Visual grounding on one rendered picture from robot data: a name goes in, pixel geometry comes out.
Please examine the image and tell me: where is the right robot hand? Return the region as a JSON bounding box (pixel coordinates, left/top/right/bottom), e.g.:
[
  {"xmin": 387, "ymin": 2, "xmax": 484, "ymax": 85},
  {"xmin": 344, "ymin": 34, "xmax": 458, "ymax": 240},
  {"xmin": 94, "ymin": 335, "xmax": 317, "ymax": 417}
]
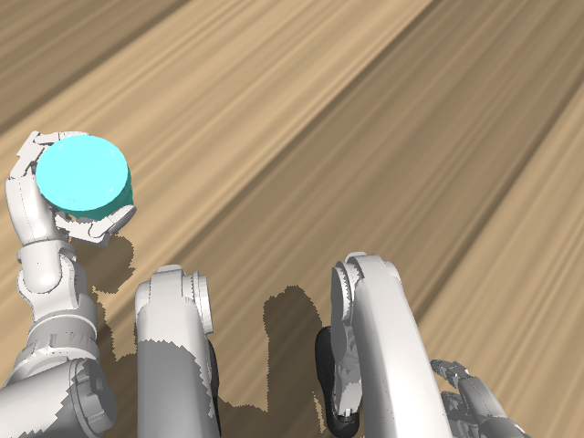
[{"xmin": 430, "ymin": 360, "xmax": 507, "ymax": 438}]

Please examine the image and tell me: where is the right robot arm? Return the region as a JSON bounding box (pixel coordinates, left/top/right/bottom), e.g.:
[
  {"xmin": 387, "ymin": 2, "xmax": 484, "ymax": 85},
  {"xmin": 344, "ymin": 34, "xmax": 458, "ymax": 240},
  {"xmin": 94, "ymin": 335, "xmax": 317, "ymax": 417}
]
[{"xmin": 478, "ymin": 417, "xmax": 532, "ymax": 438}]

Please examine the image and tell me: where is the cup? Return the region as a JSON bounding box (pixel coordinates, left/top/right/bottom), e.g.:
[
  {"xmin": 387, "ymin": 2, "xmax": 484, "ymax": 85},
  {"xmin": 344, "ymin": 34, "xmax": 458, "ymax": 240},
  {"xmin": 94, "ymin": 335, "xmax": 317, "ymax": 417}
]
[{"xmin": 36, "ymin": 135, "xmax": 134, "ymax": 221}]

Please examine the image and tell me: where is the left robot arm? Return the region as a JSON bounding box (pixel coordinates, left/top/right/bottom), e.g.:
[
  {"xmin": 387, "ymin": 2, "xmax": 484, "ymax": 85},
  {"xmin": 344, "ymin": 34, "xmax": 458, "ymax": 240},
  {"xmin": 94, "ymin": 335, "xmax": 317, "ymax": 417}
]
[{"xmin": 0, "ymin": 239, "xmax": 118, "ymax": 438}]

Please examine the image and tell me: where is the right robot foot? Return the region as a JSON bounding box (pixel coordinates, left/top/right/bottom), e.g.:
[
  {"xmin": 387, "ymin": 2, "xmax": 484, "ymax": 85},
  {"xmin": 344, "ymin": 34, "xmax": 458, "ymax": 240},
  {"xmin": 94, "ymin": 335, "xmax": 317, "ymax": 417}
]
[{"xmin": 315, "ymin": 326, "xmax": 360, "ymax": 438}]

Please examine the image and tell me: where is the left robot hand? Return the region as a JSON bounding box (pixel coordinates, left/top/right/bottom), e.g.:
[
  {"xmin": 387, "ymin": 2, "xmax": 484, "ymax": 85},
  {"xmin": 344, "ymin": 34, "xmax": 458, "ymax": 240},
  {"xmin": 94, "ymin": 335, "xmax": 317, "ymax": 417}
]
[{"xmin": 5, "ymin": 130, "xmax": 137, "ymax": 248}]

